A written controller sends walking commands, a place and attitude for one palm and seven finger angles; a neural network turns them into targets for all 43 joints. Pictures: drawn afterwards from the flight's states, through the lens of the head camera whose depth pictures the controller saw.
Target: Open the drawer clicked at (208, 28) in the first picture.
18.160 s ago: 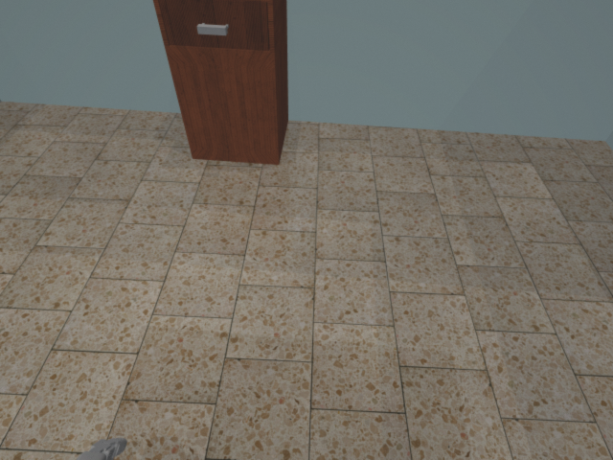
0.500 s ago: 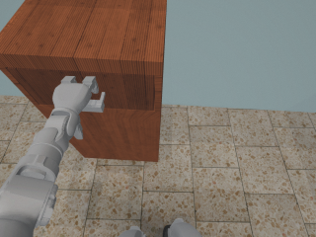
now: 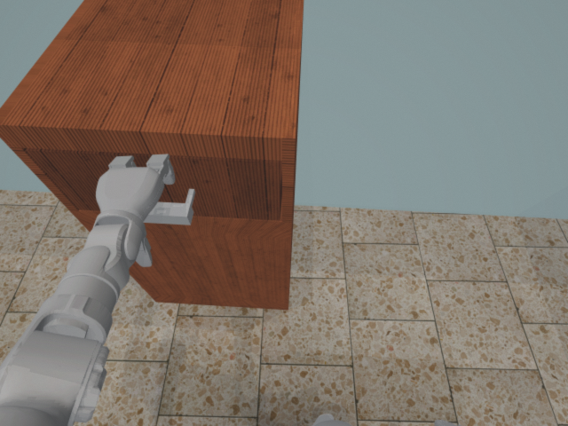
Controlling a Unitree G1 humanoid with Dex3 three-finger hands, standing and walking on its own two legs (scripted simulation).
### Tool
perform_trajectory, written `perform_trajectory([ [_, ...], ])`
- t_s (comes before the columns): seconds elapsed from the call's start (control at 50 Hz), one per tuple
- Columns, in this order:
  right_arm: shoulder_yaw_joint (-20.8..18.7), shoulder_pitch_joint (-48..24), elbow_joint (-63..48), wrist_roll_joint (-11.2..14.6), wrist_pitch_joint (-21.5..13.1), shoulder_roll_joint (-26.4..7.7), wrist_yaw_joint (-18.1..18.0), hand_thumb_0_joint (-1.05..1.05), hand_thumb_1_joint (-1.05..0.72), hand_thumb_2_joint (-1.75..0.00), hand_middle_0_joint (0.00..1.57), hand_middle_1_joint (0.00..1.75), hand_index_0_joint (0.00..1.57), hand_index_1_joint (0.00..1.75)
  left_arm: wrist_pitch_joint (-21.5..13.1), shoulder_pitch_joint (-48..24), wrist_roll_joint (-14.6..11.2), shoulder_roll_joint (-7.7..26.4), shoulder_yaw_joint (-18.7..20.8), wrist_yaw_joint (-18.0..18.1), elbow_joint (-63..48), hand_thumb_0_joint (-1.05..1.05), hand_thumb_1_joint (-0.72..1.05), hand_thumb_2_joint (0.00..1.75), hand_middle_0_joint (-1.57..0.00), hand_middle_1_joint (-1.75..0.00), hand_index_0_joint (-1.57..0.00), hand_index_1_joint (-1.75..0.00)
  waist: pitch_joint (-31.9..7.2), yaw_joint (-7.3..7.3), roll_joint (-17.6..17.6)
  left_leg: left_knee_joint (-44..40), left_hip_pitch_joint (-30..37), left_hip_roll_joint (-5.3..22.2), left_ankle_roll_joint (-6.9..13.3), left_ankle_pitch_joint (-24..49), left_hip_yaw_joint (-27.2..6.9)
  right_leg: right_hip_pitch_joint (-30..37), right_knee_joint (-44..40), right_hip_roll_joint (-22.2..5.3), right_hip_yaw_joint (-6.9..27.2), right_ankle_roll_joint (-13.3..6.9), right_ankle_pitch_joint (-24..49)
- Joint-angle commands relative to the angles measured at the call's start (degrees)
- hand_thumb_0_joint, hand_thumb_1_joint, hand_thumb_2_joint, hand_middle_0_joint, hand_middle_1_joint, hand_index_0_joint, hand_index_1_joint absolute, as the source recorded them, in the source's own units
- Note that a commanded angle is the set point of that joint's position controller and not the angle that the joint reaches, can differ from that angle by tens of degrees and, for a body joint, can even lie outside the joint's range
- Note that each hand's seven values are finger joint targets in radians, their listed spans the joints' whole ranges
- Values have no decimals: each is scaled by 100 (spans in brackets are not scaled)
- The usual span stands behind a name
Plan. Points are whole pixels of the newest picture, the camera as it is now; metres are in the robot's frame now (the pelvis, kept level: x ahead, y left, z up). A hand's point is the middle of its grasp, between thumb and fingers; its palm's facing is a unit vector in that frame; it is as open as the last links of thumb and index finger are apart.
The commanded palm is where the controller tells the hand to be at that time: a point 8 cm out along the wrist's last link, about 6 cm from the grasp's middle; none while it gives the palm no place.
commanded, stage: re-aim the fingers above the handle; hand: left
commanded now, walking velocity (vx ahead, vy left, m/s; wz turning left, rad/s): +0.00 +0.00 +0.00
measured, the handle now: (162, 202) +0.49 +0.22 -0.05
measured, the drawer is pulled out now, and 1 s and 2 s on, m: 0.00 0.00 0.00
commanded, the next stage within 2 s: lower the fingers behind the handle in 1.70 s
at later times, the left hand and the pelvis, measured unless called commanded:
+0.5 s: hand (155, 204) +0.44 +0.21 +0.01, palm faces -0.03 -0.02 -1.00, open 13.5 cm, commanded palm +0.41 +0.21 +0.06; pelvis +0.00 +0.00 +0.00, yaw +0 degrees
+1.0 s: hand (132, 229) +0.40 +0.24 +0.01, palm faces +0.01 +0.00 -1.00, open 13.8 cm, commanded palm +0.37 +0.22 +0.07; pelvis +0.00 +0.00 +0.00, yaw +1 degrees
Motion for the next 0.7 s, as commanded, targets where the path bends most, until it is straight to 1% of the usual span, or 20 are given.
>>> perform_trajectory([
  [0.0,-451,417,-395,-49,-189,-882,-50,0,-90,-90,20,30,20,30,-478,-2162,-28,565,-189,107,-1580,0,-50,30,-30,-120,-30,-120,-2200,-133,200,-199,1194,206,-218,2311,-330,1305,-359,-295,271,37,1632],
  [0.04,-505,490,-312,-72,-222,-874,-25,0,-90,-90,20,30,20,30,-666,-2292,-112,480,-203,129,-1742,0,-50,30,-30,-120,-30,-120,-2285,-190,224,-84,1492,249,-291,2594,-444,996,-289,-269,204,41,1571],
  [0.08,-490,505,-236,-88,-216,-910,-27,0,-90,-90,20,30,20,30,-715,-2506,-100,774,11,257,-1730,0,-50,30,-30,-120,-30,-120,-2200,-218,116,-34,1302,227,-303,2432,-488,885,-225,-268,180,40,1464],
  [0.1,-499,520,-201,-111,-229,-917,-16,0,-90,-90,20,30,20,30,-732,-2768,-76,789,14,357,-1840,0,-50,30,-30,-120,-30,-120,-2225,-247,241,-10,1300,222,-324,2442,-511,779,-169,-267,163,25,1437],
  [0.16,-484,487,-121,-170,-213,-944,13,0,-90,-90,20,30,20,30,-609,-2799,89,1298,510,751,-1744,0,-50,30,-30,-120,-30,-120,-2446,-118,404,126,1261,213,-420,2794,-545,655,57,-233,88,-19,1515],
  [0.2,-466,439,-121,-200,-185,-934,73,0,-90,-90,20,30,20,30,-399,-2753,144,1302,595,965,-1615,0,-50,30,-30,-120,-30,-120,-2542,-31,571,154,1216,208,-489,2963,-546,655,159,-217,15,-37,1553],
  [0.26,-446,413,-141,-199,-73,-982,145,0,-90,-90,20,30,20,30,101,-2314,133,1451,771,1027,-1237,0,-50,30,-30,-120,-30,-120,-2780,126,331,130,1122,211,-471,3315,-441,1115,164,-187,29,-16,1974],
  [0.3,-445,419,-206,-143,1,-977,155,0,-90,-90,20,30,20,30,361,-2269,71,1187,514,911,-1116,0,-50,30,-30,-120,-30,-120,-2624,43,-39,15,936,208,-392,3132,-367,1446,-1,-205,68,27,2159],
  [0.36,-403,331,-216,-87,85,-1002,93,0,-90,-90,20,30,20,30,547,-2292,63,1490,634,755,-1001,0,-50,30,-30,-120,-30,-120,-2509,61,-309,-180,690,182,-268,2696,-286,1897,-144,-246,199,56,2211],
  [0.38,-400,322,-271,-74,87,-997,56,0,-90,-90,20,30,20,30,559,-2240,31,1407,550,659,-1045,0,-50,30,-30,-120,-30,-120,-2504,44,-427,-248,643,175,-227,2580,-264,2077,-214,-269,229,73,2249],
  [0.4,-387,287,-302,-55,82,-991,19,0,-90,-90,20,30,20,30,548,-2098,-10,1472,598,562,-1051,0,-50,30,-30,-120,-30,-120,-2460,84,-489,-301,573,156,-185,2457,-212,2262,-281,-292,282,83,2307],
  [0.42,-386,279,-331,-54,72,-985,-8,0,-90,-90,20,30,20,30,464,-2239,-43,1319,433,446,-1156,0,-50,30,-30,-120,-30,-120,-2465,26,-349,-349,654,160,-191,2508,-242,2269,-305,-310,291,71,2355],
  [0.44,-386,287,-321,-31,69,-976,-32,0,-90,-90,20,30,20,30,406,-1943,-58,1330,479,353,-1041,0,-50,30,-30,-120,-30,-120,-2302,83,-398,-400,673,175,-184,2452,-240,2242,-340,-308,287,67,2247],
  [0.48,-366,246,-359,0,31,-961,-73,0,-90,-90,20,30,20,30,276,-1814,-109,1138,293,175,-983,0,-50,30,-30,-120,-30,-120,-1874,16,-412,-485,611,176,-158,2078,-216,2072,-495,-320,315,73,1914],
  [0.52,-387,240,-392,0,-38,-914,-83,0,-90,-90,20,30,20,30,9,-2010,-106,784,-10,50,-1278,0,-50,30,-30,-120,-30,-120,-1810,-73,-172,-503,809,192,-152,2004,-241,1865,-574,-332,325,47,1714],
  [0.54,-402,290,-391,3,-68,-901,-76,0,-90,-90,20,30,20,30,-97,-1865,-90,650,-105,6,-1240,0,-50,30,-30,-120,-30,-120,-1725,-55,-167,-484,866,192,-159,1953,-257,1734,-583,-323,299,40,1577],
  [0.56,-398,299,-384,8,-85,-916,-82,0,-90,-90,20,30,20,30,-200,-1833,-79,788,6,-8,-1243,0,-50,30,-30,-120,-30,-120,-1684,-51,-193,-467,829,191,-163,1836,-289,1648,-579,-318,320,31,1436],
  [0.6,-402,344,-374,-8,-142,-898,-80,0,-90,-90,20,30,20,30,-375,-2050,-67,744,-58,31,-1383,0,-50,30,-30,-120,-30,-120,-1694,-96,-86,-434,798,179,-170,1683,-314,1487,-547,-325,310,22,1242],
  [0.64,-444,336,-389,-33,-186,-864,-49,0,-90,-90,20,30,20,30,-551,-1801,-61,743,70,140,-1519,0,-50,30,-30,-120,-30,-120,-1856,28,-2,-387,905,178,-200,1779,-346,1421,-462,-309,300,-2,1200],
  [0.68,-465,287,-411,-76,-207,-867,-20,0,-90,-90,20,30,20,30,-680,-1581,-54,1026,418,326,-1831,0,-50,30,-30,-120,-30,-120,-2208,208,197,-332,946,162,-230,2008,-333,1579,-331,-302,337,-30,1412],
])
